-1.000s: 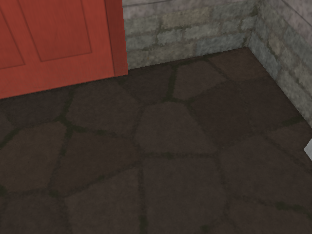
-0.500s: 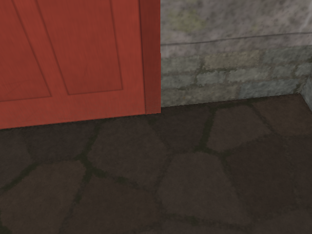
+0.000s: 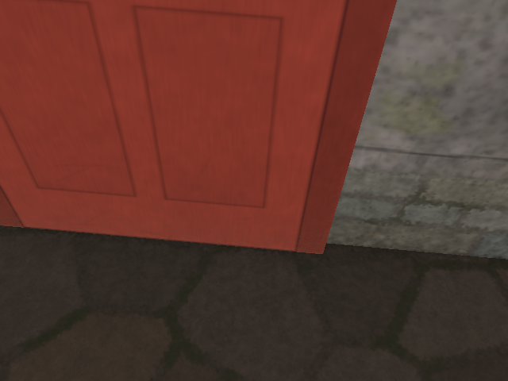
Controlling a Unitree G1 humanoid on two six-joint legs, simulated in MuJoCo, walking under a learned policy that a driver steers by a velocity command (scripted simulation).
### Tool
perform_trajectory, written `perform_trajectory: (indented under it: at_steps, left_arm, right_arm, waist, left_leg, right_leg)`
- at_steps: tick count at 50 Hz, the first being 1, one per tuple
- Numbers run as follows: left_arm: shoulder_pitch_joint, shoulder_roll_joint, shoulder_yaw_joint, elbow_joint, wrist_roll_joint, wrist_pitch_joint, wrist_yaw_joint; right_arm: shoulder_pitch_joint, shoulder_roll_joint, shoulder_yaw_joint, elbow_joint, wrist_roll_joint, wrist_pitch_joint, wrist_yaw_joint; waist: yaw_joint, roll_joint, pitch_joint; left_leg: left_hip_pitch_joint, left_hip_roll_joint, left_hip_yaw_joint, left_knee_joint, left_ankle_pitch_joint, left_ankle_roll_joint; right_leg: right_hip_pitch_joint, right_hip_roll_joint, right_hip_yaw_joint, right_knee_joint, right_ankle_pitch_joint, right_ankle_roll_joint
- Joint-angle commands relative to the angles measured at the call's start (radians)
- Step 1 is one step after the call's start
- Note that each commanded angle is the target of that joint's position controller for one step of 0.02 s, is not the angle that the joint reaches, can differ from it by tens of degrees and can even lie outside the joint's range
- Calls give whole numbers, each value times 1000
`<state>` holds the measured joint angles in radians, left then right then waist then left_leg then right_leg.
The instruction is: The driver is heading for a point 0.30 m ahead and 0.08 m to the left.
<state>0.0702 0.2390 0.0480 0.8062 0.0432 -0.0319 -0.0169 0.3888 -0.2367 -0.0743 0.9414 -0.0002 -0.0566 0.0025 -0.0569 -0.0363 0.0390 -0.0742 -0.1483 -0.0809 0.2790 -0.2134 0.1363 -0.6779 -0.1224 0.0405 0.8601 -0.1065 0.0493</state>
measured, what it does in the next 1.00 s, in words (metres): walks ahead: right foot, then left foot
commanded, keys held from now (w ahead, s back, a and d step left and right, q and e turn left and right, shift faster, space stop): w+q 0.14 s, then no key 0.86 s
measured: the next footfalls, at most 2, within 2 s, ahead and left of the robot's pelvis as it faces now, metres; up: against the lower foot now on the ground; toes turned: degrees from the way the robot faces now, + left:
right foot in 0.22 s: +0.33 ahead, -0.13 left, +0.00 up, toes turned +8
left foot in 0.62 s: +0.29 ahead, +0.10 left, +0.00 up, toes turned +7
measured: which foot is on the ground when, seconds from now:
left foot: down 0.00-0.22, up 0.24-0.60, down 0.62-1.00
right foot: up 0.00-0.20, down 0.22-1.00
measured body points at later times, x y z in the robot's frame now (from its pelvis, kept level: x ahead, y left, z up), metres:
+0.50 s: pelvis +0.22 -0.05 +0.00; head +0.26 -0.06 +0.45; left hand +0.22 +0.20 -0.13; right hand +0.40 -0.29 -0.14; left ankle +0.23 +0.09 -0.70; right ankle +0.29 -0.14 -0.75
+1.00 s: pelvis +0.27 -0.01 +0.00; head +0.26 +0.00 +0.45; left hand +0.25 +0.23 -0.16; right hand +0.38 -0.25 -0.14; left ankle +0.25 +0.09 -0.75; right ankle +0.29 -0.14 -0.75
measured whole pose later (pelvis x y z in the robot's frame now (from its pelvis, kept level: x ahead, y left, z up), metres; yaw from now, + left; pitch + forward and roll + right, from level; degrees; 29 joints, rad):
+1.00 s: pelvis +0.27 -0.01 +0.00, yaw +10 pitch -1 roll +0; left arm 0.25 0.21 -0.01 1.08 0.00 -0.07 0.03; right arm 0.18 -0.22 0.01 1.10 0.01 -0.05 -0.02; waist 0.02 -0.02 0.00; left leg -0.17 -0.04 -0.04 0.40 -0.21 0.02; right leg -0.16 -0.03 -0.04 0.40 -0.22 0.02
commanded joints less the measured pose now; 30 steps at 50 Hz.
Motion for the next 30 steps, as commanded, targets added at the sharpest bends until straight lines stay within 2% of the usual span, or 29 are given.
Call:
perform_trajectory:
  at_steps: [1,3,4,5,6,7,8,9,10,11,12,13,14,15,16,17,18,19,20,22,23,25,26,27,28,29,30]
  left_arm:
    - [-112,64,5,-97,-5,-9,-5]
    - [-171,65,-2,-127,-9,-15,-8]
    - [-198,80,-1,-141,-16,-18,-4]
    - [-219,100,3,-157,-18,-24,-2]
    - [-210,118,6,-168,-21,-39,1]
    - [-185,128,9,-166,-23,-47,3]
    - [-125,120,7,-147,-26,-57,10]
    - [-11,139,15,-110,-25,-67,21]
    - [158,162,22,-62,-20,-83,36]
    - [305,194,31,-33,7,-93,53]
    - [300,302,55,-32,31,-85,47]
    - [261,228,44,-40,1,-68,36]
    - [189,142,19,-33,-20,-73,30]
    - [140,84,1,-32,-27,-71,24]
    - [155,83,-5,-6,-31,-80,30]
    - [170,75,-12,20,-40,-85,28]
    - [187,85,-10,44,-46,-100,19]
    - [198,80,-13,69,-51,-108,18]
    - [179,71,-23,78,-63,-114,17]
    - [132,84,-29,83,-52,-117,18]
    - [129,93,-30,91,-50,-114,20]
    - [159,87,-37,126,-49,-100,25]
    - [162,85,-40,137,-55,-94,28]
    - [152,81,-44,136,-50,-82,35]
    - [153,93,-42,143,-57,-76,34]
    - [150,99,-43,149,-56,-69,29]
    - [171,81,-47,155,-53,-67,33]
  right_arm:
    - [79,-149,-30,-46,-3,-7,-6]
    - [105,-153,-30,-50,-9,-4,-11]
    - [123,-165,-33,-49,-18,-5,-16]
    - [97,-173,-33,-66,-30,-11,-20]
    - [75,-204,-43,-73,-26,-18,-24]
    - [50,-209,-45,-80,-23,-22,-26]
    - [-9,-205,-44,-91,-18,-26,-27]
    - [-17,-203,-43,-93,-14,-29,-23]
    - [-26,-212,-50,-85,-3,-37,-16]
    - [-18,-163,-35,-91,6,-40,-13]
    - [136,-46,-10,-105,64,-31,-20]
    - [116,-149,-16,-55,9,-20,-28]
    - [60,-142,-17,-27,-6,-12,-23]
    - [11,-138,-13,-28,-9,-8,-17]
    - [-34,-123,-11,-16,-26,-1,-13]
    - [-27,-110,-2,-2,-48,15,-5]
    - [-14,-96,0,11,-50,23,7]
    - [-54,-87,4,9,-52,30,5]
    - [-52,-75,12,20,-50,37,6]
    - [-102,-89,18,17,-40,46,-5]
    - [-122,-83,25,19,-36,50,-11]
    - [-167,-64,47,11,-17,56,-13]
    - [-188,-70,49,13,-18,54,-20]
    - [-211,-68,59,10,-16,62,-30]
    - [-208,-74,60,20,-19,56,-31]
    - [-203,-82,61,30,-24,45,-24]
    - [-229,-102,62,25,-28,40,-33]
  waist:
    - [-21,95,3]
    - [-40,100,9]
    - [-45,96,14]
    - [-42,104,17]
    - [-26,114,18]
    - [-8,119,15]
    - [31,119,2]
    - [62,120,-65]
    - [140,104,-152]
    - [181,58,-260]
    - [95,-296,-413]
    - [86,-141,-409]
    - [66,-71,-272]
    - [56,-9,-199]
    - [58,-44,-163]
    - [44,-61,-149]
    - [27,-65,-130]
    - [18,-24,-148]
    - [6,-47,-148]
    - [-1,-82,-155]
    - [-1,-97,-156]
    - [6,-114,-148]
    - [15,-124,-136]
    - [24,-119,-140]
    - [24,-112,-111]
    - [15,-97,-90]
    - [28,-29,-70]
  left_leg:
    - [42,248,-214,-46,410,93]
    - [88,255,-235,-19,448,96]
    - [114,271,-262,-4,444,87]
    - [142,289,-299,5,459,91]
    - [141,299,-301,5,461,75]
    - [124,297,-303,20,475,56]
    - [98,283,-274,75,632,23]
    - [94,249,-246,187,838,-6]
    - [57,177,-203,363,896,-41]
    - [-112,117,-173,578,538,-63]
    - [-415,-49,-61,937,-359,-114]
    - [-448,3,-93,1032,-333,-96]
    - [-452,54,-94,988,-236,-101]
    - [-424,82,-67,931,-188,-115]
    - [-425,104,-59,893,-176,-120]
    - [-373,104,-48,876,-178,-131]
    - [-320,99,-26,842,-174,-137]
    - [-309,102,-18,837,-145,-139]
    - [-285,121,-16,753,-128,-142]
    - [-218,132,17,618,-113,-154]
    - [-183,141,30,555,-102,-154]
    - [-121,154,33,449,-65,-157]
    - [-105,162,40,394,-47,-155]
    - [-86,161,45,333,-38,-151]
    - [-48,169,43,263,-16,-148]
    - [0,169,39,162,10,-142]
    - [30,201,-12,75,59,-136]
  right_leg:
    - [-39,51,-40,-91,81,3]
    - [-43,71,-41,-154,82,-5]
    - [-46,79,-32,-188,65,-8]
    - [-56,80,-20,-209,54,-11]
    - [-14,75,-4,-269,78,-27]
    - [61,83,2,-315,76,-39]
    - [176,110,-12,-373,39,-60]
    - [334,155,-45,-398,26,-83]
    - [556,129,-44,-485,198,-108]
    - [814,-17,60,-427,277,-129]
    - [1068,-353,478,-404,690,-314]
    - [972,-321,551,-435,672,-330]
    - [844,-254,352,-460,668,-299]
    - [750,-190,251,-490,735,-263]
    - [708,-166,193,-511,766,-249]
    - [637,-146,149,-527,790,-247]
    - [572,-127,101,-533,857,-238]
    - [549,-143,100,-540,831,-242]
    - [527,-124,66,-542,840,-235]
    - [479,-106,27,-542,870,-226]
    - [456,-103,14,-548,838,-222]
    - [420,-82,7,-558,665,-197]
    - [409,-86,14,-573,545,-193]
    - [406,-92,39,-589,386,-194]
    - [376,-81,52,-591,200,-179]
    - [349,-55,52,-577,48,-152]
    - [321,-43,73,-586,-98,-115]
